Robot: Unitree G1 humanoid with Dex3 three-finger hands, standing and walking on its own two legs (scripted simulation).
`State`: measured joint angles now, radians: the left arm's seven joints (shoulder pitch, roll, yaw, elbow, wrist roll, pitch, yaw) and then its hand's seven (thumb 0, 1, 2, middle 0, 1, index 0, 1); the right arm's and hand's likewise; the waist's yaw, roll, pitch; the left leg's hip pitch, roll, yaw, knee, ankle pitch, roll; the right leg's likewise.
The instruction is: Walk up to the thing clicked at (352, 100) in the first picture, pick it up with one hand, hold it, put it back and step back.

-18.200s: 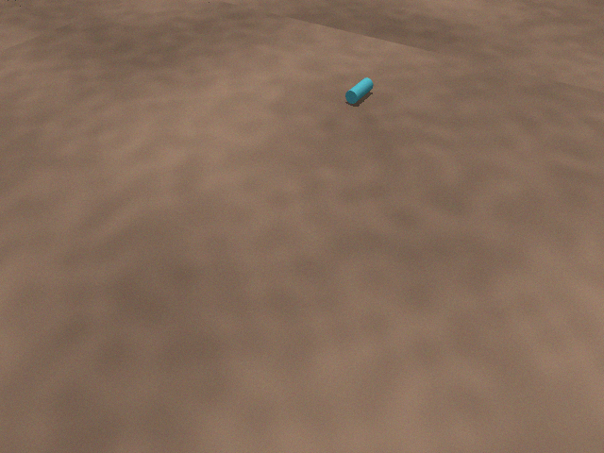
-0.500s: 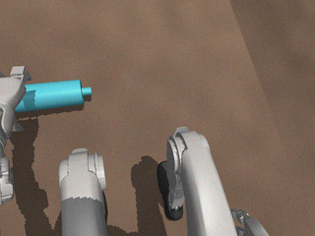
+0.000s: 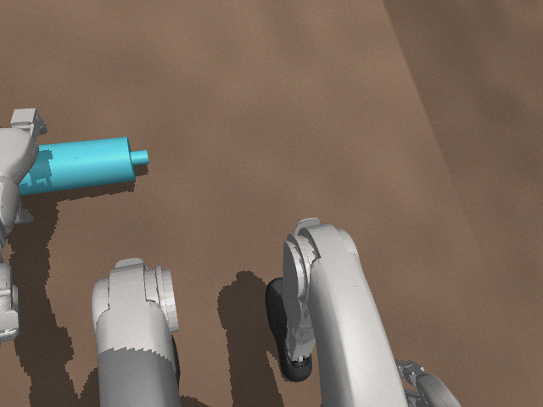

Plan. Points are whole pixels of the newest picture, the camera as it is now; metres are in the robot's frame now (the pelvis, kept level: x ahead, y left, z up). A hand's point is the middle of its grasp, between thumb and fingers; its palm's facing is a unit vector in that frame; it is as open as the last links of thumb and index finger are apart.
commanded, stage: rise first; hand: left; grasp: from above
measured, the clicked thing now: (83, 164) +0.52 +0.22 -0.30
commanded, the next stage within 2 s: approach in 1.32 s
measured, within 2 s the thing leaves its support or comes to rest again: neither
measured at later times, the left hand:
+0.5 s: hand (25, 179) +0.46 +0.27 -0.19, palm faces -0.46 -0.04 -0.89, open 14.0 cm
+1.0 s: hand (24, 178) +0.46 +0.27 -0.18, palm faces -0.46 -0.04 -0.89, open 14.0 cm
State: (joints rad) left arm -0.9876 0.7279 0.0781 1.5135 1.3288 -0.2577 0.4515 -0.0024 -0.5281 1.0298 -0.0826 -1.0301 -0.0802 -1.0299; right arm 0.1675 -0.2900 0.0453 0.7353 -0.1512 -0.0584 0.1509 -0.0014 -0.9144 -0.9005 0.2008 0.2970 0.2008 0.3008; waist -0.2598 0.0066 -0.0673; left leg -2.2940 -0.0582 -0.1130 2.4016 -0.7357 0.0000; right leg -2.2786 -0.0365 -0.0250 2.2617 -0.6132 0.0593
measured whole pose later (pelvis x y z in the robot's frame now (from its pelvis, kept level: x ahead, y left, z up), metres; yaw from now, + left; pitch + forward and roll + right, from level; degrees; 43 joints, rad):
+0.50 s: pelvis +0.00 +0.00 -0.01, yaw -1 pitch +35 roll -9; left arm -0.99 0.75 0.10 1.53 1.33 -0.26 0.46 0.00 -0.52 1.02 -0.09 -1.05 -0.09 -1.04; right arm 0.20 -0.30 0.07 0.73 -0.16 -0.08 0.17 0.00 -0.91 -0.90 0.20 0.30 0.20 0.30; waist -0.28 0.01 -0.04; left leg -2.31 -0.06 -0.12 2.43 -0.73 0.00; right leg -2.30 -0.03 -0.03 2.28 -0.60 0.06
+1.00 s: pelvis +0.00 +0.00 +0.00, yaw +0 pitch +36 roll -9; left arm -0.99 0.72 0.07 1.53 1.32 -0.25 0.44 0.00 -0.52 1.03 -0.09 -1.04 -0.09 -1.04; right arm 0.19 -0.30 0.06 0.72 -0.15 -0.08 0.16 0.00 -0.91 -0.90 0.20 0.30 0.20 0.30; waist -0.27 0.01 -0.07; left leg -2.30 -0.06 -0.12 2.40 -0.73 0.00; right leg -2.28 -0.03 -0.03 2.26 -0.60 0.06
